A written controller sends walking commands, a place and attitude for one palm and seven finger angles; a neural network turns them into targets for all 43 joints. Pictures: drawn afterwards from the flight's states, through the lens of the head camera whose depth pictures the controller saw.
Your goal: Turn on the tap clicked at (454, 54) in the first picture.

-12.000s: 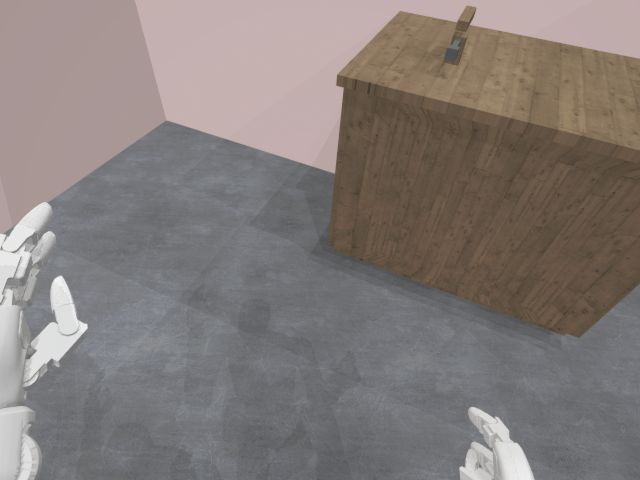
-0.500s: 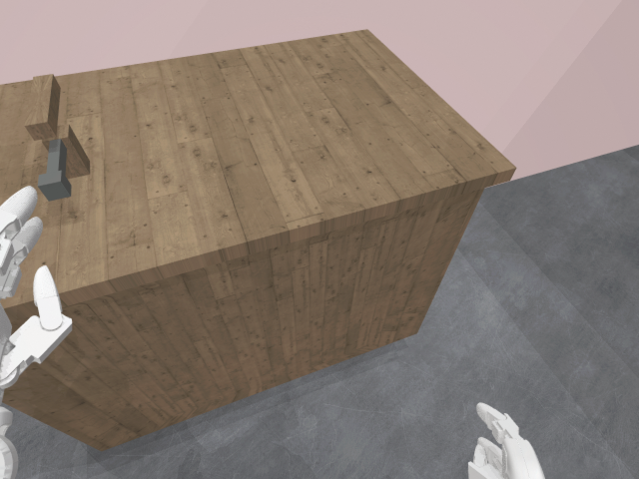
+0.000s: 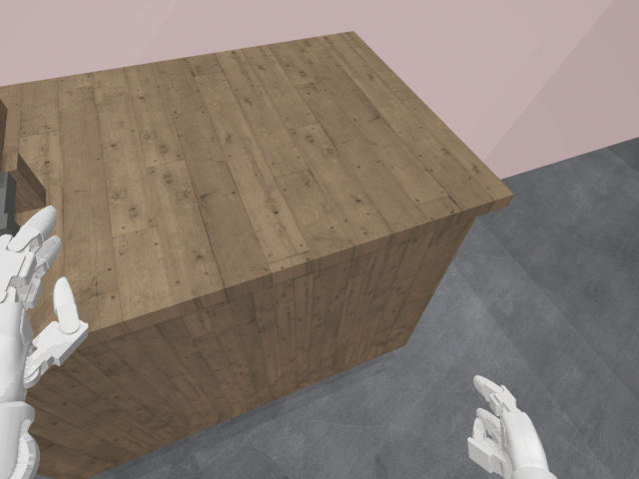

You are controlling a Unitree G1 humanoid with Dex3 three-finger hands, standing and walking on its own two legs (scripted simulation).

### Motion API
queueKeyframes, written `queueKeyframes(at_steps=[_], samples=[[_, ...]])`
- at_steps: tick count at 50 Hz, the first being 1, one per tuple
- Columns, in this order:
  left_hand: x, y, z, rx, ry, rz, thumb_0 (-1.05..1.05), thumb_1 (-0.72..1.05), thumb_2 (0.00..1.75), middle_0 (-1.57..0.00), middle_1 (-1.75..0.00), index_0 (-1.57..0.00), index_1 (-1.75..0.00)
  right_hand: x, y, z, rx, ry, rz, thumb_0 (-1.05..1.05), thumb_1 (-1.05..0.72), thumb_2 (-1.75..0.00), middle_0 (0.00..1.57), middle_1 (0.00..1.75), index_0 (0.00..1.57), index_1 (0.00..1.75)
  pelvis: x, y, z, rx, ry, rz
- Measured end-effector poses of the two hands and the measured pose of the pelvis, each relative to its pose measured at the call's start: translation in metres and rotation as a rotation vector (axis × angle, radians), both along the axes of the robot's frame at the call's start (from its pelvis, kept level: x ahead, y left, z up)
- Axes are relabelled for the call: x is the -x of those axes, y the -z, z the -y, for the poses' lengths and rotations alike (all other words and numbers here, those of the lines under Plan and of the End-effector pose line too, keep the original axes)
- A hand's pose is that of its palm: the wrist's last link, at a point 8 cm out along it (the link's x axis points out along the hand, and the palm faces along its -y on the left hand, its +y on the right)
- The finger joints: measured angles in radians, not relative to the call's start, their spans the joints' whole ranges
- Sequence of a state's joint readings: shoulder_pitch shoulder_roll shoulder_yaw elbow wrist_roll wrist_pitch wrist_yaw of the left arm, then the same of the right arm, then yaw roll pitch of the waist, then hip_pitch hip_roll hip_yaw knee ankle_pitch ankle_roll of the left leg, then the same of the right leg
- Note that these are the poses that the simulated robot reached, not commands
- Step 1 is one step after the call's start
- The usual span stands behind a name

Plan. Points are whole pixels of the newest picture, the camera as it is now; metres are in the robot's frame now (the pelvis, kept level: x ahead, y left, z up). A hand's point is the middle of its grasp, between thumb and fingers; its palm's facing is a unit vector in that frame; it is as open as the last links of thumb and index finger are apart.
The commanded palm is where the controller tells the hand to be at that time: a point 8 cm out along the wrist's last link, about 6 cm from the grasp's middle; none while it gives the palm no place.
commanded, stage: come to a stop and stand still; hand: left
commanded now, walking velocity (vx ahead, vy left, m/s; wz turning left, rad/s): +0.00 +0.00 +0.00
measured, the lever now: (0, 231) +0.36 +0.40 +0.10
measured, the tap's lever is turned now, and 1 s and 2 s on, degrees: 0 0 0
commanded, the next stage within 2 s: look again from close up in 1.20 s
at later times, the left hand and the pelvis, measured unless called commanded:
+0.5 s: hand out of the picture +0.18 +0.29 +0.16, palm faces +0.38 -0.86 -0.34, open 7.5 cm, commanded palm +0.12 +0.32 +0.18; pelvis -0.04 +0.04 +0.01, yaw +0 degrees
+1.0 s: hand out of the picture +0.08 +0.32 +0.17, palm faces +0.48 -0.81 -0.33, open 7.5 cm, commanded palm +0.03 +0.35 +0.18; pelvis -0.12 +0.06 +0.00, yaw +2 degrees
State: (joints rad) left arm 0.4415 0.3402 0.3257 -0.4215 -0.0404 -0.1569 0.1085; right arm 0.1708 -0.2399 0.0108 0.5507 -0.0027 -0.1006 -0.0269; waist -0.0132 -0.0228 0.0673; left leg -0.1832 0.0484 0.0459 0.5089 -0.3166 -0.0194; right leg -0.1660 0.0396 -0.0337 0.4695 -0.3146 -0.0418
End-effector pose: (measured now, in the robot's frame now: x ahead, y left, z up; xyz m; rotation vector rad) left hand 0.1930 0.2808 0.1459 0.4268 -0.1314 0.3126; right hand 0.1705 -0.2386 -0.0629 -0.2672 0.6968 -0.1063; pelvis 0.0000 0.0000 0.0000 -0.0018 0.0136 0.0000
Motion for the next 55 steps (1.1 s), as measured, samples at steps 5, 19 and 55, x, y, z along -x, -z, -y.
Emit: queueKeyframes(at_steps=[5, 19, 55], samples=[[0.000, -0.039, -0.018, -0.086, -0.021, 0.107, 0.02, 0.88, 0.90, -0.22, -0.31, -0.21, -0.30, -0.016, -0.011, -0.013, 0.011, -0.037, 0.015, 0.01, -0.90, -0.90, 0.20, 0.30, 0.20, 0.30, -0.003, -0.006, -0.009, 0.007, 0.006, -0.003], [0.022, -0.007, -0.047, 0.022, -0.071, 0.011, 0.02, 0.89, 0.90, -0.21, -0.31, -0.20, -0.30, -0.008, -0.006, -0.066, -0.040, -0.068, -0.003, 0.01, -0.90, -0.89, 0.21, 0.30, 0.20, 0.30, 0.015, -0.006, -0.036, 0.025, 0.003, -0.004], [0.160, -0.033, -0.078, -0.014, -0.124, 0.178, 0.02, 0.89, 0.90, -0.21, -0.31, -0.20, -0.30, 0.123, -0.003, -0.088, -0.015, -0.067, 0.017, 0.01, -0.90, -0.89, 0.21, 0.30, 0.21, 0.30, 0.125, -0.006, -0.063, 0.031, -0.037, 0.075]])
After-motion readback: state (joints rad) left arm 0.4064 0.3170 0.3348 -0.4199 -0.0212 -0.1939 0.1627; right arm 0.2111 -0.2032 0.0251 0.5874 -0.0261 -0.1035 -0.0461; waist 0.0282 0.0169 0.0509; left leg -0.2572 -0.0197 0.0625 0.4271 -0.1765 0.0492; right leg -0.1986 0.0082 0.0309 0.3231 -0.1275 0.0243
